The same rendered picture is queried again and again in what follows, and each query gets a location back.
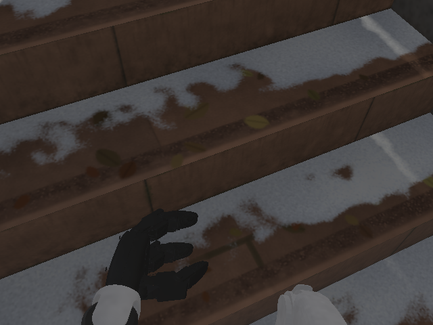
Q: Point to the robot left forearm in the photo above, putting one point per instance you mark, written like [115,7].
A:
[114,305]

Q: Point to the robot right thigh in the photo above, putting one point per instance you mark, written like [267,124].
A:
[306,307]

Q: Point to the robot left hand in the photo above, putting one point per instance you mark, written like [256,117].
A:
[135,257]

